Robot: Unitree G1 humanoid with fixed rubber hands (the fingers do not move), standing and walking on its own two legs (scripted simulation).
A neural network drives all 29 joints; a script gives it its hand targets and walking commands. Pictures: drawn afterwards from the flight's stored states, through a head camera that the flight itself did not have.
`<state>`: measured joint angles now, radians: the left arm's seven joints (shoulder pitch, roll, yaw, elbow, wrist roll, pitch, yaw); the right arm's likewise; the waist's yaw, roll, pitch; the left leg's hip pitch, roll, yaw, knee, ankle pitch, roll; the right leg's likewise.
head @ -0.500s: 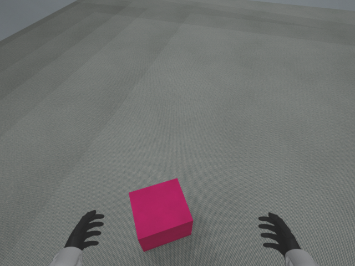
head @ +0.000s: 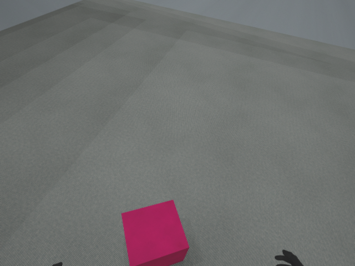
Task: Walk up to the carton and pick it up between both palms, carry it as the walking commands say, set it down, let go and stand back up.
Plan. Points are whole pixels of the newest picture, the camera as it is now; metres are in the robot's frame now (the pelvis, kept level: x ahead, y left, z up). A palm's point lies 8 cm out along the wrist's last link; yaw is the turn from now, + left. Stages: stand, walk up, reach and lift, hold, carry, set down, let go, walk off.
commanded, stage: stand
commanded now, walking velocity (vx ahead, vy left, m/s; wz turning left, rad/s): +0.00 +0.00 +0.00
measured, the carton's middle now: (153, 237) +0.42 +0.05 -0.67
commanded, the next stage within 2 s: none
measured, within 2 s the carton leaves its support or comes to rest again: neither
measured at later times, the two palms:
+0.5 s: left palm out of the picture +0.07 +0.31 -0.10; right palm out of the picture +0.04 -0.29 -0.09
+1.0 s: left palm out of the picture -0.03 +0.28 -0.11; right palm out of the picture -0.01 -0.33 -0.10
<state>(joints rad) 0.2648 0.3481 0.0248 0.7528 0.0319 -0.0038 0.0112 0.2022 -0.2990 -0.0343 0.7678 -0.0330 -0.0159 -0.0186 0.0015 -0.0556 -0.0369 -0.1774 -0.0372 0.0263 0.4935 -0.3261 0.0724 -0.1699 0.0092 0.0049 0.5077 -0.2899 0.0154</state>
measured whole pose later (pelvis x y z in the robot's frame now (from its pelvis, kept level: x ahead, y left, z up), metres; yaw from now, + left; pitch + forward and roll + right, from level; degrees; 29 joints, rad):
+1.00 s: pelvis -0.06 -0.03 +0.01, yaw +1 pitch -3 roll +0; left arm 0.26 0.39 0.00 1.03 0.03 -0.02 0.01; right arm 0.20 -0.34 -0.01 1.11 -0.02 -0.01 0.01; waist 0.00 -0.02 -0.02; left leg -0.15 -0.03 -0.01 0.37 -0.17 0.03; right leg -0.12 0.03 0.03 0.35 -0.18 -0.01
